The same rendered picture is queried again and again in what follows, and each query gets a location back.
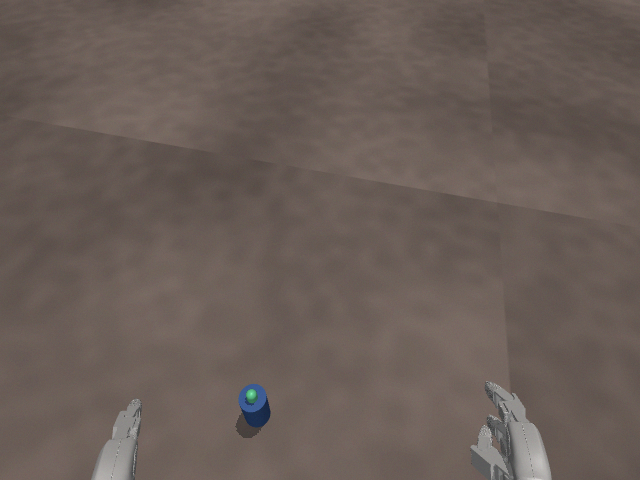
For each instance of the left robot hand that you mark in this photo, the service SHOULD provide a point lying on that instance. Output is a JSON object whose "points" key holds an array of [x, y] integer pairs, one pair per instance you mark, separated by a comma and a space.
{"points": [[118, 457]]}

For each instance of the bottle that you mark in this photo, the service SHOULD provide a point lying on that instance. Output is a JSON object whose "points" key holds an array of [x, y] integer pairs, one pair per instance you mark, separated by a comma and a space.
{"points": [[254, 405]]}

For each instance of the right robot hand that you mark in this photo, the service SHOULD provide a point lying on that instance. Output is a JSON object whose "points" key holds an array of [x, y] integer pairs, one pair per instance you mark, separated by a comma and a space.
{"points": [[520, 442]]}

